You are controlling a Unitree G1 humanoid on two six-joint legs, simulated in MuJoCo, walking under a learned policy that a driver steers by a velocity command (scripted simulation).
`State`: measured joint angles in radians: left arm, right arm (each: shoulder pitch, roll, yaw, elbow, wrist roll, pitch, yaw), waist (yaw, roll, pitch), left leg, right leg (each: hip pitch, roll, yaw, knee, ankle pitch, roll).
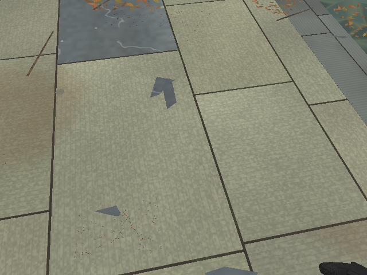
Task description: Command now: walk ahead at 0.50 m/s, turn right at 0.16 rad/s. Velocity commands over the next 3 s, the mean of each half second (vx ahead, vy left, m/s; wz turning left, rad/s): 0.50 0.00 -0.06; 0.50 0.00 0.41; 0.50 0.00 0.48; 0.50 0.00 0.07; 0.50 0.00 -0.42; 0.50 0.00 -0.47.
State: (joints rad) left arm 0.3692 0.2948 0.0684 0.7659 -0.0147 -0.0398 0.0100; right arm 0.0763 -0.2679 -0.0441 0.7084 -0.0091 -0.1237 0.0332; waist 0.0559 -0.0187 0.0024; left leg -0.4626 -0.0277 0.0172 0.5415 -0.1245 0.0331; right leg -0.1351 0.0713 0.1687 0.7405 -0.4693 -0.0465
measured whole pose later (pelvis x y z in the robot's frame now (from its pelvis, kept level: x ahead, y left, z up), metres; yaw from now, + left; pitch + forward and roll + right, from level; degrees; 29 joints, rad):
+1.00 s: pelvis +0.53 +0.01 +0.00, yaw +15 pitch +2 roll -2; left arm 0.32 0.29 0.08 0.87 -0.02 -0.05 0.01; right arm 0.08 -0.26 -0.05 0.70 0.02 -0.02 0.06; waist 0.06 0.02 0.04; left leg -0.57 0.06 0.05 0.63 -0.12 0.08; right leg 0.11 -0.03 -0.28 0.30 -0.42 0.04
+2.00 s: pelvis +1.04 +0.24 +0.01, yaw +30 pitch +2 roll -2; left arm 0.40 0.28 0.05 0.89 -0.02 -0.06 -0.01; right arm 0.03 -0.25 -0.03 0.65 0.01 -0.08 0.03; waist 0.11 0.03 0.02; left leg -0.56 0.05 -0.03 0.52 -0.01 0.01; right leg 0.03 0.04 0.01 0.26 -0.33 -0.02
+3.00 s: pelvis +1.55 +0.39 +0.02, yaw +1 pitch +2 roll -1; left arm 0.34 0.28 0.06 0.76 -0.02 -0.05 0.01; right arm 0.04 -0.27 -0.04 0.73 0.00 -0.10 0.03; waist 0.08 0.04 0.02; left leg -0.58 0.05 -0.05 0.53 0.07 -0.02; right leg -0.04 0.10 0.12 0.34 -0.31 -0.07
